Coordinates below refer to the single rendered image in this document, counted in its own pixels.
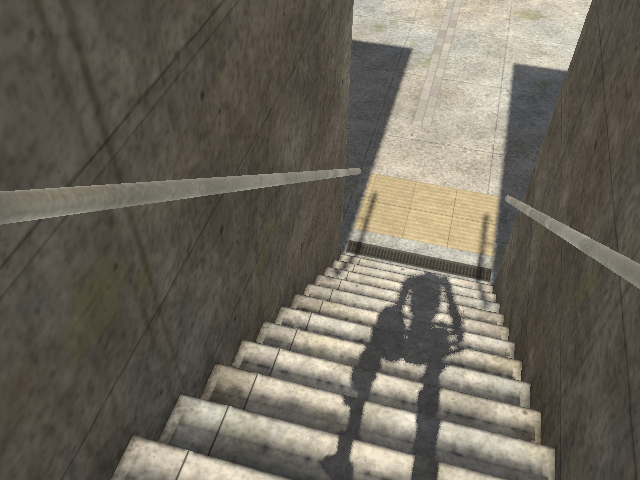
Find stairs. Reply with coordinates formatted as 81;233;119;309
110;254;555;480

